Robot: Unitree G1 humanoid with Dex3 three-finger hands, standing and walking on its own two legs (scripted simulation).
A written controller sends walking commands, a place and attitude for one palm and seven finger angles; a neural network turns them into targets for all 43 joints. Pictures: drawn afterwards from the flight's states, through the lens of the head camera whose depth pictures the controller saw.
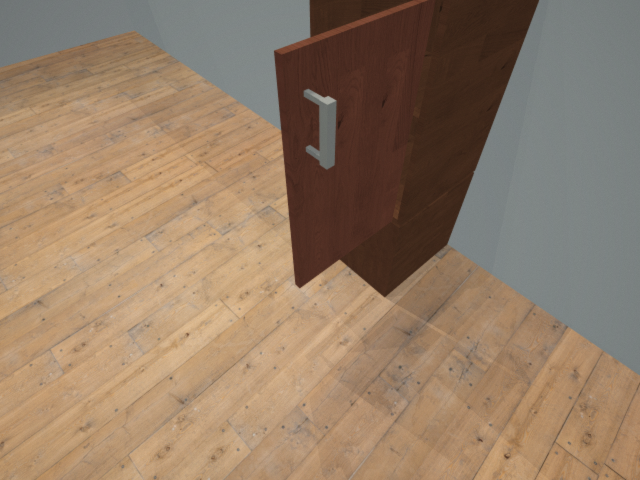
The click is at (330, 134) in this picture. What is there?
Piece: cupboard door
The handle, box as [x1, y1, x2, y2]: [304, 89, 336, 169]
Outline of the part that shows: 306,89 304,90 304,96 319,105 319,150 318,151 309,145 306,147 306,151 320,161 320,164 326,169 334,164 336,101 328,96 324,98 311,90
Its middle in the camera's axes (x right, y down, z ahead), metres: +0.00 -0.18 +0.65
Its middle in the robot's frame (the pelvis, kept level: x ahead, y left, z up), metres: +0.62 +0.04 +0.11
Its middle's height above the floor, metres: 0.89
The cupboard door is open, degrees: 90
